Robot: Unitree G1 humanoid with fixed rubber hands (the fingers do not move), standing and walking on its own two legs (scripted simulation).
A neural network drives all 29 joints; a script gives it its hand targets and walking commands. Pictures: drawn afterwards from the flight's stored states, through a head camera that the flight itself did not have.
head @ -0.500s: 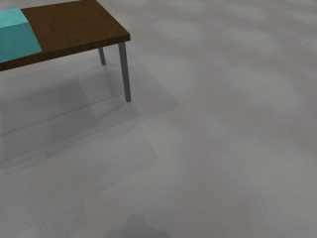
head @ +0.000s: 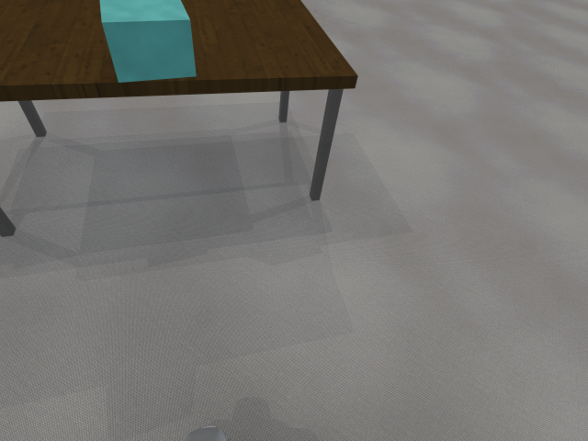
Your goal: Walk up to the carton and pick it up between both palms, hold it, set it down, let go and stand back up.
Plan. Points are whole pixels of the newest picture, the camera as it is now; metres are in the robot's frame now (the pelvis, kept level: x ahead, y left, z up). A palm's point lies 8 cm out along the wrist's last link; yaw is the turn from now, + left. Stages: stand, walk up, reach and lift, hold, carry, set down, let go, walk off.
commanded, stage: walk up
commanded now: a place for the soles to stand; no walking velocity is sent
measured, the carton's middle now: (148, 35) +1.22 +0.43 -0.01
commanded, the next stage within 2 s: none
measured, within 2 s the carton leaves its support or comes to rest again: neither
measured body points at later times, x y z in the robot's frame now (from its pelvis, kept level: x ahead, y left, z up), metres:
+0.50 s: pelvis +0.21 +0.05 +0.02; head +0.23 +0.06 +0.47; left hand +0.15 +0.28 -0.12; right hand +0.35 -0.18 -0.12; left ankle +0.28 +0.18 -0.66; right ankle +0.19 -0.10 -0.69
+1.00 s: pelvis +0.41 +0.15 +0.03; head +0.42 +0.16 +0.48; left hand +0.43 +0.40 -0.11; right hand +0.51 -0.07 -0.11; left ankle +0.37 +0.23 -0.69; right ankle +0.57 +0.05 -0.67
